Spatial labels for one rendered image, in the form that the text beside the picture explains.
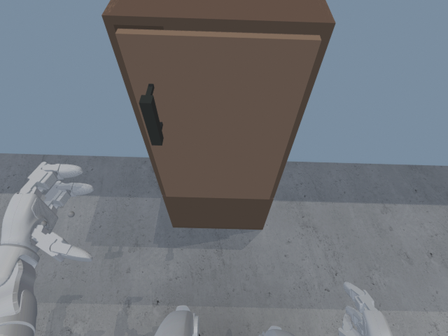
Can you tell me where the left robot hand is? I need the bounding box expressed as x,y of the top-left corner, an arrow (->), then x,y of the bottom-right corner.
1,162 -> 94,262

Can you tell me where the cupboard door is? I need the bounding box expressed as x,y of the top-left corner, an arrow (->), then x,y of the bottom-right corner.
115,29 -> 321,200

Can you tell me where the left robot thigh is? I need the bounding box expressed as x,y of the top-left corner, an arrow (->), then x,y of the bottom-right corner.
154,310 -> 200,336

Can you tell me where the right robot hand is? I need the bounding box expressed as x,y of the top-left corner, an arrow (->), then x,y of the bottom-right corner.
338,282 -> 393,336

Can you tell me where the left robot forearm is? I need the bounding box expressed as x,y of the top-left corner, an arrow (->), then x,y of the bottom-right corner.
0,244 -> 40,336

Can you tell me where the handle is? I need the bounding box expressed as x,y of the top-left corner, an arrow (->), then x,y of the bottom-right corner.
139,84 -> 164,146

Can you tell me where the left robot shin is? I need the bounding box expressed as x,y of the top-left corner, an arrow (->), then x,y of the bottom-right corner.
176,305 -> 190,311

